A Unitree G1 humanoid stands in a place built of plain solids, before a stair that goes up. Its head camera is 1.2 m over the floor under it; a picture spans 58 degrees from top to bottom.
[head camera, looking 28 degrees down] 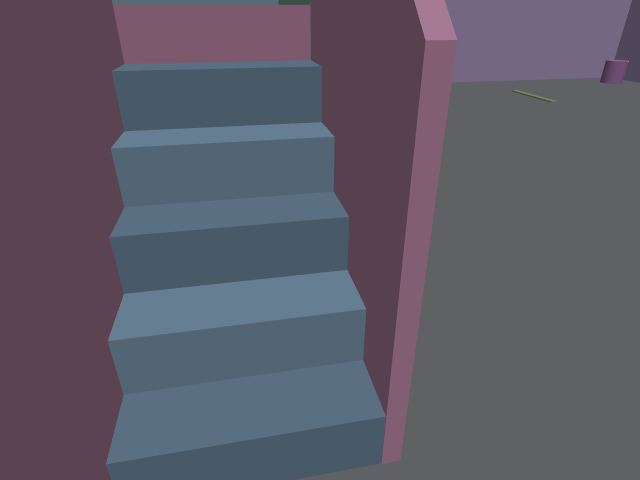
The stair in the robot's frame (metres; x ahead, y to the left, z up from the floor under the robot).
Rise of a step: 0.20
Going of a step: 0.23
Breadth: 0.73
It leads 11 degrees to the left of straight ahead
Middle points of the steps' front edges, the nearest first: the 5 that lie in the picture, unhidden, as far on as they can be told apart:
0.76 0.17 0.20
0.98 0.22 0.41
1.20 0.26 0.61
1.42 0.31 0.81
1.64 0.35 1.02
